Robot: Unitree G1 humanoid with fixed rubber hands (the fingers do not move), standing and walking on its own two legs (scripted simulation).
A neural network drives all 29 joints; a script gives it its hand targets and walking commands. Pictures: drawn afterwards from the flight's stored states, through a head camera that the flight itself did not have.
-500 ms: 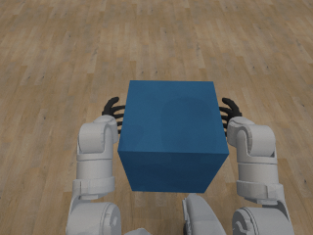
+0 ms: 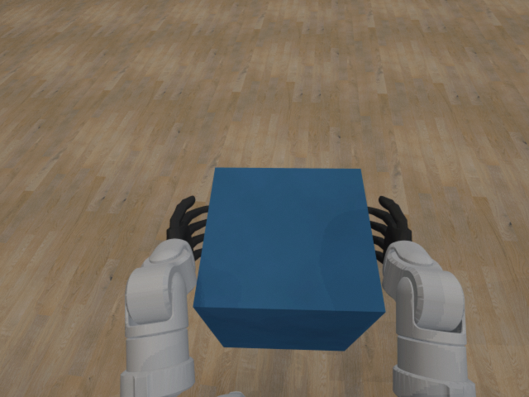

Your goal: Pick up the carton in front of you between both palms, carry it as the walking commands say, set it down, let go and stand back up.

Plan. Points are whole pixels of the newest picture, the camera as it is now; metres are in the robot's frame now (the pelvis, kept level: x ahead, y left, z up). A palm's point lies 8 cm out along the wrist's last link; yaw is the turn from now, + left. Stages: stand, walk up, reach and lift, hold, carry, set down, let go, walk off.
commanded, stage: carry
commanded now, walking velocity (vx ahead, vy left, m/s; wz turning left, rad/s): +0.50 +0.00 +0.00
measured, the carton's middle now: (285, 267) +0.31 +0.02 +0.01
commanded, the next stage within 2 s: none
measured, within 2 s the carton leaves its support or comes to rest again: neither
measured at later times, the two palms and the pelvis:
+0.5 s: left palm (221, 131) +0.57 +0.14 +0.08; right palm (379, 134) +0.55 -0.15 +0.08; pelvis +0.30 +0.01 -0.02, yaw -4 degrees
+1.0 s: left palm (238, 52) +0.88 +0.15 +0.08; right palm (357, 47) +0.87 -0.15 +0.08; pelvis +0.62 +0.01 -0.03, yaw -3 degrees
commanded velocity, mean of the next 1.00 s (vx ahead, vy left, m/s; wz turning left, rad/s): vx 0.50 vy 0.00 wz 0.00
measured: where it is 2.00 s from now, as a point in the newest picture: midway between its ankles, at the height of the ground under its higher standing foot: (297, 218)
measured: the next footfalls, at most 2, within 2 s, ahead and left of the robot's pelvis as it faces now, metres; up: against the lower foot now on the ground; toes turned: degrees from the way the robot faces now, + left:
left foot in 0.10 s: +0.21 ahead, +0.12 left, +0.00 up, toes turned +7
right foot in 0.54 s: +0.49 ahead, -0.12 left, +0.00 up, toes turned -13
